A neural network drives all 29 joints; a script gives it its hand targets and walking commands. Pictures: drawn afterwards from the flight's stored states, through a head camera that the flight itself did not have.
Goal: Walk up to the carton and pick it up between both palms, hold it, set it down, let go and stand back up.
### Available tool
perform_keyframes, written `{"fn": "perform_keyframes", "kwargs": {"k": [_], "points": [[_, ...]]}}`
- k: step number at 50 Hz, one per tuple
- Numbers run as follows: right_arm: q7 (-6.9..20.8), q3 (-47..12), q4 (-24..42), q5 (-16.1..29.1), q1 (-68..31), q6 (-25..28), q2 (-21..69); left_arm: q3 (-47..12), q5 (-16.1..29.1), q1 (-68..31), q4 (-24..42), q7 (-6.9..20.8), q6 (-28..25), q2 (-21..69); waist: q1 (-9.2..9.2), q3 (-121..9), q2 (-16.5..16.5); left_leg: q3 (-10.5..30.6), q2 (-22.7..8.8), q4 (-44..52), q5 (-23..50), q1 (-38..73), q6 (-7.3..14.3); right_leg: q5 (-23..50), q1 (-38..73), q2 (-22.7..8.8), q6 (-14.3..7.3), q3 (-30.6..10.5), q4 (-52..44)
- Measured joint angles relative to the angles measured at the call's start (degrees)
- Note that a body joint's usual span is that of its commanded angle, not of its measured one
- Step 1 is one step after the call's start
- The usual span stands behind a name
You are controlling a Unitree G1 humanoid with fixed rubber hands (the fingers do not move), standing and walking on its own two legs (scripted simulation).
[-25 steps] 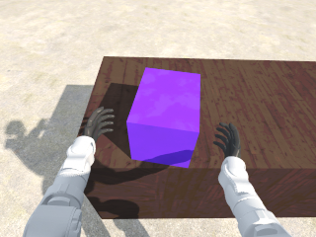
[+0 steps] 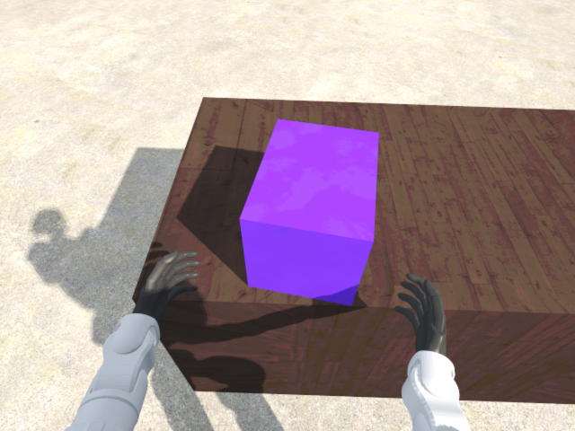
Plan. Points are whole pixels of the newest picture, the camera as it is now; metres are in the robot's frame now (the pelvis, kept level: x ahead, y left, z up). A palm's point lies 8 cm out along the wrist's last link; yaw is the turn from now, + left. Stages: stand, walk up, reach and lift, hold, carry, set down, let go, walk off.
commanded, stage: set down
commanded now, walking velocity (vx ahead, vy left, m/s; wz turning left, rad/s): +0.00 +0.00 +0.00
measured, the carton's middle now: (313, 209) +0.51 -0.01 -0.03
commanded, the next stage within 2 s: let go in 1.28 s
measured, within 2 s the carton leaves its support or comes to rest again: neither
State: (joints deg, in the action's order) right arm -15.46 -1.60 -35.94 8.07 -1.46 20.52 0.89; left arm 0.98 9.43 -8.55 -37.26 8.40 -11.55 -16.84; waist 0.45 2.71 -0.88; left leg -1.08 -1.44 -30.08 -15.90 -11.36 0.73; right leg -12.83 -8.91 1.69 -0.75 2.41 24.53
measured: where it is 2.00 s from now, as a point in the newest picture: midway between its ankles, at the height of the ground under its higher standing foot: outside the picture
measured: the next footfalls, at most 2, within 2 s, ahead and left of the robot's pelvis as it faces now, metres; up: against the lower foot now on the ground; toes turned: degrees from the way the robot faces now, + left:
none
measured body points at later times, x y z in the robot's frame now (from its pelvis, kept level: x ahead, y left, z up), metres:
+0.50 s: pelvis +0.03 +0.00 +0.00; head +0.01 +0.01 +0.45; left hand +0.25 +0.23 -0.03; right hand +0.24 -0.20 -0.04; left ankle +0.01 +0.10 -0.74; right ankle +0.01 -0.11 -0.74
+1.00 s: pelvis +0.02 -0.01 +0.01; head +0.02 +0.00 +0.46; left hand +0.21 +0.22 -0.06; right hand +0.20 -0.22 -0.06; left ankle +0.01 +0.10 -0.74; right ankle +0.01 -0.11 -0.74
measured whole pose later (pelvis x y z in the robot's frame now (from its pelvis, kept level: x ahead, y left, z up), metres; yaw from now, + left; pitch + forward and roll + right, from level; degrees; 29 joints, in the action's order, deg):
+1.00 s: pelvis +0.02 -0.01 +0.01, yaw -1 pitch -5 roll +0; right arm -4.2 -0.8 -36.7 3.2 11.9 13.7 -6.6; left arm 0.3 3.2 10.5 -29.7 4.3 -0.7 -14.7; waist 1.7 3.4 -0.8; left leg -2.5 -1.4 -20.5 -13.4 -2.2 -0.2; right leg -11.9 -2.1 1.9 -1.6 0.6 18.7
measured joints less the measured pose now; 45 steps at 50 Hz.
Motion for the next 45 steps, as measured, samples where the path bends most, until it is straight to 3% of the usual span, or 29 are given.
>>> {"fn": "perform_keyframes", "kwargs": {"k": [9,21,34,45], "points": [[1.76,0.61,-1.85,-0.62,3.45,4.11,0.24,-1.0,-0.36,6.38,2.73,0.24,-2.69,-0.26,0.56,0.95,-0.05,0.18,-0.06,-1.43,-1.0,-0.18,0.06,-0.8,0.01,0.1,0.03,0.02,1.05],[6.9,1.6,-1.17,-1.16,6.41,-0.96,-4.05,-3.41,-0.08,12.35,4.72,-2.91,-0.18,-0.52,0.57,0.29,-0.21,-0.83,0.45,3.81,-0.06,5.35,-0.09,-0.8,4.23,-0.26,-0.13,-1.16,-1.94],[8.22,-0.71,1.14,-1.79,13.4,-2.84,-6.27,-1.33,-3.28,19.34,7.88,-1.75,5.12,1.22,0.99,0.52,0.59,-0.59,0.12,7.64,0.61,9.47,-0.94,-0.67,7.98,0.2,-0.7,-1.1,-4.9],[10.18,0.19,0.23,-3.8,13.78,-5.14,-7.34,-0.75,-5.09,19.4,7.98,-2.98,8.73,1.48,1.21,0.84,0.12,-1.12,0.07,9.36,2.08,9.46,-1.05,0.47,7.32,0.25,-0.91,-1.58,-5.67]]}}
